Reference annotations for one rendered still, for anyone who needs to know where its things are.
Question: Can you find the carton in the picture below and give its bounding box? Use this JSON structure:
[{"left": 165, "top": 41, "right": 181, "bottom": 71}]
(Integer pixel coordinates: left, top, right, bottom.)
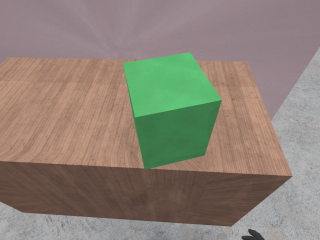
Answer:
[{"left": 123, "top": 52, "right": 222, "bottom": 170}]

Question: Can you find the pedestal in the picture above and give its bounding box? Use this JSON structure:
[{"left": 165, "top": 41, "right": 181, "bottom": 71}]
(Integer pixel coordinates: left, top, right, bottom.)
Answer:
[{"left": 0, "top": 57, "right": 293, "bottom": 227}]

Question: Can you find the right robot hand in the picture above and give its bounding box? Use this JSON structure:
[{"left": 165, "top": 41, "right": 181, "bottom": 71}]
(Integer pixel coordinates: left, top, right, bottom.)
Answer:
[{"left": 241, "top": 229, "right": 265, "bottom": 240}]

